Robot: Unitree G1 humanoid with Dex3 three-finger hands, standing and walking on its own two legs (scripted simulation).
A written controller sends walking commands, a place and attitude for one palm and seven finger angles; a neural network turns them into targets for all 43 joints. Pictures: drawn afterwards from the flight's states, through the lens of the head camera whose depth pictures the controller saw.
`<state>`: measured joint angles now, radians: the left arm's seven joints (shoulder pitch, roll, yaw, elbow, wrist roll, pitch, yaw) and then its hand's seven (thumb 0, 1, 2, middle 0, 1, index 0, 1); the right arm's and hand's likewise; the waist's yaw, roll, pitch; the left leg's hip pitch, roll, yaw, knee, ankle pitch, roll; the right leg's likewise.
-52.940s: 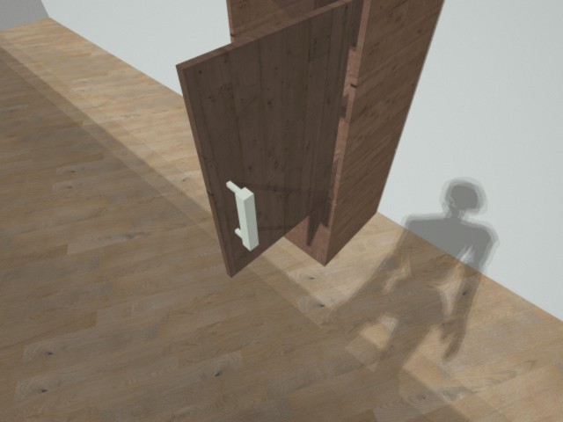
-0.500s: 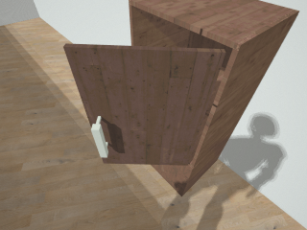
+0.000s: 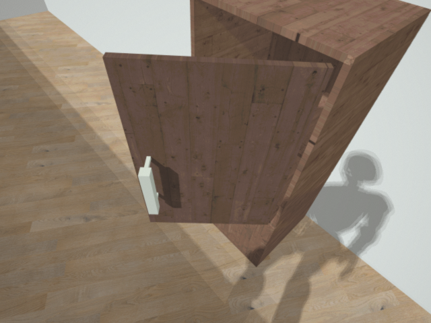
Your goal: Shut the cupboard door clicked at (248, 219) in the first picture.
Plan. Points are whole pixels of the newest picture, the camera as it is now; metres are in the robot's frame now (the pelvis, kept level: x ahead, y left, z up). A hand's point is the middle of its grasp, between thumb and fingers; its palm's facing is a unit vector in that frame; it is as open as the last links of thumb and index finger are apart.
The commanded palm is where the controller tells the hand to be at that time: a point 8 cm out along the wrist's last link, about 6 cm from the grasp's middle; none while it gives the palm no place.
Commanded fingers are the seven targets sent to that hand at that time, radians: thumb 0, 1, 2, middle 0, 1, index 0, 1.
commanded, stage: come to a stop and stand still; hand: left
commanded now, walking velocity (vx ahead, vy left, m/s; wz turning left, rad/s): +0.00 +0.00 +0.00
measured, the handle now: (151, 186) +0.45 +0.19 -0.09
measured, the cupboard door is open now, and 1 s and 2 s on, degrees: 47 47 47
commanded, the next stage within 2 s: look again from close up in 0.30 s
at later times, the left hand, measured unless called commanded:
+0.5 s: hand out of the picture -0.01 +0.18 -0.18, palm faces +0.00 -0.98 -0.17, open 7.3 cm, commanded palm none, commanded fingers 0.00 0.90 0.90 -0.20 -0.30 -0.20 -0.30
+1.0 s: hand out of the picture +0.00 +0.17 -0.18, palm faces +0.00 -0.99 -0.16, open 7.3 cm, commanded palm +0.11 +0.22 -0.07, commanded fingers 0.00 0.90 0.90 -0.20 -0.30 -0.20 -0.30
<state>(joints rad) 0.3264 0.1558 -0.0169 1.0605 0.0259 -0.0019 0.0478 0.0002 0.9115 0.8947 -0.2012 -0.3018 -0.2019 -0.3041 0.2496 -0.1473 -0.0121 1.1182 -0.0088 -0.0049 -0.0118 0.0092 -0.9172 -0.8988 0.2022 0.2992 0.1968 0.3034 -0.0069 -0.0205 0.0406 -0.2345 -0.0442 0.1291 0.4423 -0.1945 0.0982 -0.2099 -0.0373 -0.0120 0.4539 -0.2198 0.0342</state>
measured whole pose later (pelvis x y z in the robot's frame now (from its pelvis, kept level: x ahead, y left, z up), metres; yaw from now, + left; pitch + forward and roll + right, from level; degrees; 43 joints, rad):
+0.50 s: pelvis +0.01 +0.02 +0.00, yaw +0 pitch -1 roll +0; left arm 0.33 0.15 -0.01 1.09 0.03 0.00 0.05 0.00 0.91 0.89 -0.20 -0.30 -0.20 -0.30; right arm 0.24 -0.15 -0.02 1.14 -0.01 -0.01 -0.02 0.01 -0.92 -0.90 0.20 0.30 0.20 0.30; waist 0.00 -0.02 0.05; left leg -0.20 -0.08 0.14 0.38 -0.18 0.12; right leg -0.19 -0.07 0.00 0.43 -0.21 0.06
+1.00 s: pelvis +0.02 +0.01 +0.00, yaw +0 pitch -1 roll +0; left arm 0.32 0.13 -0.01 1.10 0.03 0.00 0.05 0.00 0.91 0.89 -0.20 -0.30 -0.20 -0.30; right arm 0.27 -0.12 -0.01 1.16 0.00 -0.01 -0.02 0.01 -0.91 -0.90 0.20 0.30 0.20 0.30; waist -0.01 -0.02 0.05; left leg -0.17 -0.08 0.14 0.36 -0.18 0.11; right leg -0.17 -0.07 0.00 0.41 -0.22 0.06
